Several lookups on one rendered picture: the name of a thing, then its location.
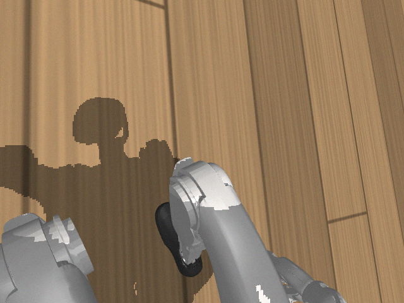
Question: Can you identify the right robot foot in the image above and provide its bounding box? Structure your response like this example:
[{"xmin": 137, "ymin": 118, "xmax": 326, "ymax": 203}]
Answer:
[{"xmin": 155, "ymin": 202, "xmax": 203, "ymax": 277}]

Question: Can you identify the right robot arm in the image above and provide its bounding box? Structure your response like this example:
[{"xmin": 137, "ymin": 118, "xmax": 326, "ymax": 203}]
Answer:
[{"xmin": 302, "ymin": 280, "xmax": 347, "ymax": 303}]

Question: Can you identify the right robot hand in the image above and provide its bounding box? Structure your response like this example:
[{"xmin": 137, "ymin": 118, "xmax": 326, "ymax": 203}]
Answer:
[{"xmin": 267, "ymin": 250, "xmax": 314, "ymax": 303}]

